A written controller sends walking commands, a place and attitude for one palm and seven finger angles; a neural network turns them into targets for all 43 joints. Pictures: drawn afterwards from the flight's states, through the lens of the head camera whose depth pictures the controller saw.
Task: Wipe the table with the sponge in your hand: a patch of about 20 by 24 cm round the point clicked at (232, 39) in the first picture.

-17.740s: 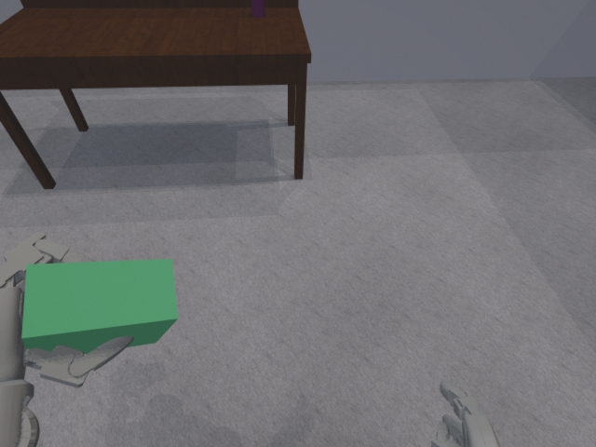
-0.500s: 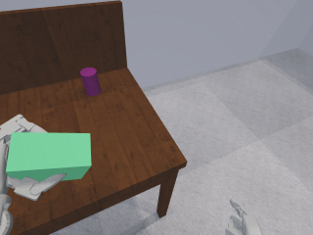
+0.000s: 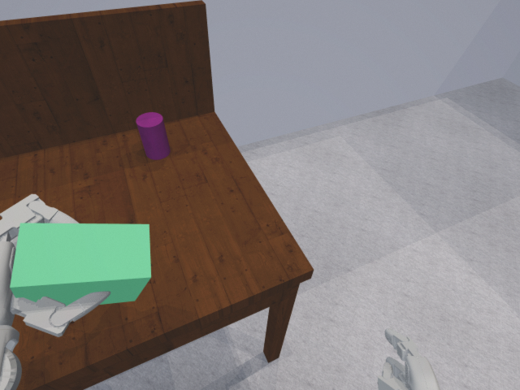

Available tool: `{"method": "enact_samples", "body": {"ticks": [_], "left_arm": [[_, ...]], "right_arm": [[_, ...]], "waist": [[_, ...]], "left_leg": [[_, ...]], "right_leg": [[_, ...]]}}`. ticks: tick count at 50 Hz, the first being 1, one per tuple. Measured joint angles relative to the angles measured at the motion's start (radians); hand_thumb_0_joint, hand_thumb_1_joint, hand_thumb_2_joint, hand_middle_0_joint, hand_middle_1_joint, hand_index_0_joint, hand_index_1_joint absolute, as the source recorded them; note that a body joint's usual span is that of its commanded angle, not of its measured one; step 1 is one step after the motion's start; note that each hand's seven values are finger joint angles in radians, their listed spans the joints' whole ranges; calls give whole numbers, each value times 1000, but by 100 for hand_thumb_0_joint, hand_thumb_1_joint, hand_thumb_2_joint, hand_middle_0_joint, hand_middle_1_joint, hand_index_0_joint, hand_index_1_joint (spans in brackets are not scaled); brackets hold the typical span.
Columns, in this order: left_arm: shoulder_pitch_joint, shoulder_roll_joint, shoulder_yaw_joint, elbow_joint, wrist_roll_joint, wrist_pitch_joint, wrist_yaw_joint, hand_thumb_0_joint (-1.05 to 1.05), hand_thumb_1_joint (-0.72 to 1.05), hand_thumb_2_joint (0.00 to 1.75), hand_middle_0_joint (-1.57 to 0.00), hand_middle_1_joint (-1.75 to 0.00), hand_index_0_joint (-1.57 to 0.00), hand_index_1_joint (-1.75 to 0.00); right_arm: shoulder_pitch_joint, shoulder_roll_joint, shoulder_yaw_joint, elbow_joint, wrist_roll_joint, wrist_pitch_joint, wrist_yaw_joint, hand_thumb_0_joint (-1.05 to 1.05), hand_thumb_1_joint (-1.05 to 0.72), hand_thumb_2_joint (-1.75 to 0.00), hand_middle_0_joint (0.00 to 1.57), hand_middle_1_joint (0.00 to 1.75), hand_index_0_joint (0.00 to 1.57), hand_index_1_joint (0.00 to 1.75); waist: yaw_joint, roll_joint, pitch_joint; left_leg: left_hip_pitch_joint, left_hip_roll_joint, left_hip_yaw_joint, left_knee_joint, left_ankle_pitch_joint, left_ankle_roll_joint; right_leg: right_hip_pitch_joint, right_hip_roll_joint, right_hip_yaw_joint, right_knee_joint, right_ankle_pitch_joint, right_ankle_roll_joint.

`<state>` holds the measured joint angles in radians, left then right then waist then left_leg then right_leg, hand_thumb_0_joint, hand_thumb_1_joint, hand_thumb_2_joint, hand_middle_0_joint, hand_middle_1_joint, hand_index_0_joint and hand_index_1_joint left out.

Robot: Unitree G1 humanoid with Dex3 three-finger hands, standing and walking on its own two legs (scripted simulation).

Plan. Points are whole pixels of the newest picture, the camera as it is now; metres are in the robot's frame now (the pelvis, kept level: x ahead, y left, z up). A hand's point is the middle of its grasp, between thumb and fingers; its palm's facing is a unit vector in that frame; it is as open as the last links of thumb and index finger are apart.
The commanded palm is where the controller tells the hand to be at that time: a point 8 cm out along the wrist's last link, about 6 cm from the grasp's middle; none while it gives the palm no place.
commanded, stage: shuffle to correct the standing spot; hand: left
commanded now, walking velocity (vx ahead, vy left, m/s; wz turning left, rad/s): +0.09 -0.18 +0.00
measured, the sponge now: (105, 267) +0.23 +0.20 +0.14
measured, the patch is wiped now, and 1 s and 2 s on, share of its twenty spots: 0.00 0.00 0.00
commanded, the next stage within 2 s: come to a stop and stand still in 0.30 s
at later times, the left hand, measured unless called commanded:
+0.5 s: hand (38, 243) +0.23 +0.26 +0.18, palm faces +0.37 -0.80 -0.48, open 10.0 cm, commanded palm +0.15 +0.27 +0.18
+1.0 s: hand (29, 254) +0.22 +0.27 +0.18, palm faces +0.34 -0.85 -0.41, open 10.0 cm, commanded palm +0.15 +0.31 +0.18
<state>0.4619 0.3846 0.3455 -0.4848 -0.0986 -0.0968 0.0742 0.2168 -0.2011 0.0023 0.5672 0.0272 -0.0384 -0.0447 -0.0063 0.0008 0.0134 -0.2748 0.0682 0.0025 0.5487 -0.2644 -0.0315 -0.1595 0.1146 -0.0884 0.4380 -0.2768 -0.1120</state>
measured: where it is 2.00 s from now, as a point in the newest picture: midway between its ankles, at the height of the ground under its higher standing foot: outside the picture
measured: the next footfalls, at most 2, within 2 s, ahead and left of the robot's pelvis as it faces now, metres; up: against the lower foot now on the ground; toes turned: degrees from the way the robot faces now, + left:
none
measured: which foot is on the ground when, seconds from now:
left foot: down 0.00-1.00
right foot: down 0.00-1.00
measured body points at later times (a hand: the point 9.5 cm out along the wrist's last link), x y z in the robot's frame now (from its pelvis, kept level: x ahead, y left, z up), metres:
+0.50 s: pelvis -0.01 -0.01 +0.00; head +0.01 +0.00 +0.45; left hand +0.20 +0.30 +0.21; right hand +0.16 -0.24 -0.08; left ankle +0.02 +0.14 -0.73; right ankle -0.02 -0.05 -0.73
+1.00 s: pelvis -0.01 +0.03 +0.00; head +0.01 +0.03 +0.45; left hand +0.19 +0.31 +0.20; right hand +0.16 -0.20 -0.07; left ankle +0.01 +0.12 -0.73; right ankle -0.02 -0.05 -0.73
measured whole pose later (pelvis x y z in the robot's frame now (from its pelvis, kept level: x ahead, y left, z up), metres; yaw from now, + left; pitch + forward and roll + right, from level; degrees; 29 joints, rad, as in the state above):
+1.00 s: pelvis -0.01 +0.03 +0.00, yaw -1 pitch +0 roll -1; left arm 0.38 0.39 0.37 -0.44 -0.04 -0.21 0.06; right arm 0.20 -0.20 0.02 0.58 0.03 -0.11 -0.02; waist 0.02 0.00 0.04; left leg -0.27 -0.04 0.01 0.49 -0.22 0.05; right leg -0.20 0.07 -0.03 0.46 -0.26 -0.06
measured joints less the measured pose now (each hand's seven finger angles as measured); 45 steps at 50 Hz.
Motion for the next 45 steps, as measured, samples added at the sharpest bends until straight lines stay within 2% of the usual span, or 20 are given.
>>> {"method": "enact_samples", "body": {"ticks": [4,12,22,23,24,25,26,27,28,29,31,32,33,35,37,39,40,45], "left_arm": [[-16,-3,-2,-4,4,-3,5,-1,-50,104,-76,-135,-76,-135],[-11,26,15,-17,3,-12,0,-1,-50,104,-76,-135,-76,-135],[11,12,4,-6,-4,-1,-1,-1,-50,104,-76,-135,-76,-135],[-39,38,14,13,29,-1,-24,-1,-50,104,-76,-135,-76,-135],[-122,89,39,57,45,-17,-45,-1,-50,104,-76,-135,-76,-135],[-208,130,70,108,48,-28,-52,-1,-50,104,-76,-135,-76,-135],[-281,153,103,152,46,-32,-50,-1,-50,104,-76,-135,-76,-135],[-331,162,131,184,42,-33,-44,-1,-50,104,-76,-135,-76,-135],[-353,157,150,196,38,-34,-36,-1,-50,104,-76,-135,-76,-135],[-346,137,159,189,33,-38,-29,-1,-50,104,-76,-135,-76,-135],[-259,81,140,123,26,-56,-26,-1,-50,104,-76,-135,-76,-135],[-198,55,115,79,20,-72,-31,-1,-50,104,-76,-135,-76,-135],[-138,35,86,42,17,-94,-38,-1,-50,104,-76,-135,-76,-135],[-38,25,44,-2,27,-132,-44,-1,-50,104,-76,-135,-76,-135],[5,35,32,-2,35,-153,-39,-1,-50,104,-76,-135,-76,-135],[-5,45,40,24,40,-156,-28,-1,-50,104,-76,-135,-76,-135],[-26,49,48,42,40,-153,-23,-1,-50,104,-76,-135,-76,-135],[-133,22,63,97,49,-109,-3,-1,-50,104,-76,-135,-76,-135]], "right_arm": [[0,1,-1,5,-2,1,-1,1,-90,-90,20,30,20,30],[-4,10,3,-10,-1,-1,5,1,-90,-90,20,30,20,30],[5,2,2,0,1,6,4,1,-90,-90,20,30,20,30],[17,7,-10,9,-3,-19,0,1,-90,-90,20,30,20,30],[25,15,-19,22,-4,-46,-2,1,-90,-90,20,30,20,30],[22,16,-22,26,-8,-57,2,1,-90,-90,20,30,20,30],[13,10,-21,22,-9,-59,9,1,-90,-90,20,30,20,30],[4,1,-22,13,-8,-57,20,1,-90,-90,20,30,20,30],[-1,-9,-25,-1,-3,-54,35,1,-90,-90,20,30,20,30],[-6,-19,-30,-10,5,-54,49,1,-90,-90,20,30,20,30],[-10,-33,-38,-16,17,-51,69,1,-90,-90,20,30,20,30],[-7,-34,-38,-10,19,-52,73,1,-90,-90,20,30,20,30],[-1,-30,-35,-1,18,-56,72,1,-90,-90,20,30,20,30],[18,-15,-19,18,12,-60,60,1,-90,-90,20,30,20,30],[40,0,-4,29,2,-66,42,2,-90,-90,20,30,20,30],[58,0,4,33,-4,-79,27,2,-90,-90,20,30,20,30],[60,-2,4,37,-3,-83,22,2,-90,-90,20,30,20,30],[18,0,7,46,3,-74,22,2,-90,-90,20,30,20,30]], "waist": [[-1,-8,4],[-14,-4,9],[-5,6,0],[18,-1,11],[47,-18,24],[66,-35,41],[71,-43,59],[66,-43,73],[54,-37,81],[39,-22,86],[8,15,93],[-2,21,94],[-6,18,93],[3,-8,80],[17,-34,66],[28,-29,57],[31,-21,54],[36,-26,54]], "left_leg": [[7,-2,-1,-5,2,-3],[9,-1,-3,-24,16,-7],[1,4,-8,-1,5,-4],[4,9,-2,1,4,-2],[6,11,11,-7,9,-4],[-1,8,21,-6,15,-8],[-16,4,28,11,15,-7],[-34,-1,31,38,8,-4],[-54,-7,32,69,-4,0],[-68,-8,31,98,-18,4],[-89,-9,19,155,-45,28],[-99,-21,9,198,-56,34],[-107,-34,4,237,-63,35],[-107,-59,12,252,-76,38],[-79,-77,25,158,-44,44],[-25,-78,25,17,58,55],[-1,-74,19,-24,42,53],[15,-101,18,-50,36,64]], "right_leg": [[4,-2,-1,2,-2,3],[7,0,-3,-16,10,1],[2,5,-7,-1,2,-8],[5,6,-5,0,2,6],[-10,3,-1,21,-2,24],[-44,-5,7,73,-14,43],[-82,-12,15,137,-31,69],[-112,-17,24,191,-51,97],[-128,-22,31,221,-78,113],[-132,-22,30,231,-100,95],[-122,-12,22,218,-84,12],[-112,-12,24,201,-71,-12],[-99,-12,30,177,-60,-11],[-81,-16,54,124,-34,2],[-67,-22,71,79,-11,7],[-60,-17,70,63,-3,12],[-61,-12,65,69,-7,17],[-54,-41,63,72,-9,62]]}}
